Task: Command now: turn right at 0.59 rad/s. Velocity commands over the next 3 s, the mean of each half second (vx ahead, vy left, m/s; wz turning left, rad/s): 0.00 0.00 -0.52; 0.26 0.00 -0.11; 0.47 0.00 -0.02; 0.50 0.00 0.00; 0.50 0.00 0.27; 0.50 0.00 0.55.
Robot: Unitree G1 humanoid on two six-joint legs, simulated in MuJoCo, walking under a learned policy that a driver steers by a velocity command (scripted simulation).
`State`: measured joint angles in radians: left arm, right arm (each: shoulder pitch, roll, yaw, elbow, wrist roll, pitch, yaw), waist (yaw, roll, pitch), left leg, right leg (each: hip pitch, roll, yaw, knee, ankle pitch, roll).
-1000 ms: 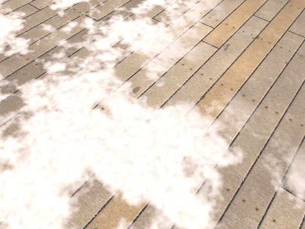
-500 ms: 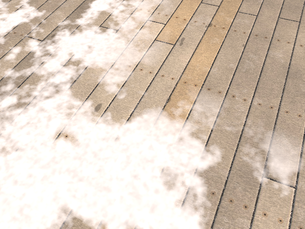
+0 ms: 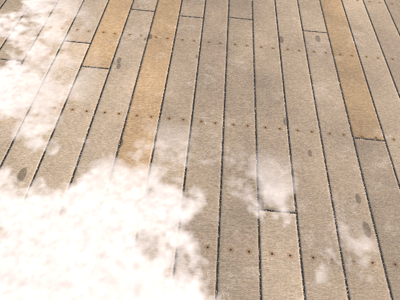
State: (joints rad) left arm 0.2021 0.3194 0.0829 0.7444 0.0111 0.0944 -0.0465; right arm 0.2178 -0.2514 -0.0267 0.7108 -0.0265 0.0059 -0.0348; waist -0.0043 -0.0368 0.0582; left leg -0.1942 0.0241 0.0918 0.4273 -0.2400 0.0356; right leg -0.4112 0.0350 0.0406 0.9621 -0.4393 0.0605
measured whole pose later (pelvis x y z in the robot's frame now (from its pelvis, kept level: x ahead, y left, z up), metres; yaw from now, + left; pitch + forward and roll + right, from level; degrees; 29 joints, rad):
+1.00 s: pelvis +0.10 -0.05 +0.00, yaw -17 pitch +1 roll +0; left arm 0.14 0.28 0.04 0.80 0.04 -0.01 -0.05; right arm 0.45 -0.22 -0.03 0.94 -0.01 -0.07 0.01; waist -0.05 -0.05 0.02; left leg 0.08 -0.05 0.00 0.17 -0.27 0.04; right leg -0.58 -0.06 -0.02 0.76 -0.14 0.00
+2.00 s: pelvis +0.62 -0.22 +0.00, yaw -17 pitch +0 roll +1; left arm 0.15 0.23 0.04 0.93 0.03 -0.03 -0.03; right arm 0.41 -0.20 -0.04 1.04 -0.01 -0.09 0.01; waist -0.02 -0.04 0.04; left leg -0.04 -0.09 0.09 0.23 -0.19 0.09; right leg -0.63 -0.11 0.00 0.89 -0.10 -0.03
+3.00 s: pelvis +1.12 -0.30 +0.00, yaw +11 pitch +0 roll +0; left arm 0.15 0.24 0.05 0.81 0.04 -0.04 -0.01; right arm 0.30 -0.26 -0.08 0.92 0.00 -0.04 0.00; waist -0.02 -0.03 0.06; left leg -0.19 -0.15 0.01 0.37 -0.18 0.14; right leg -0.57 -0.13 0.03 1.10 -0.29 0.03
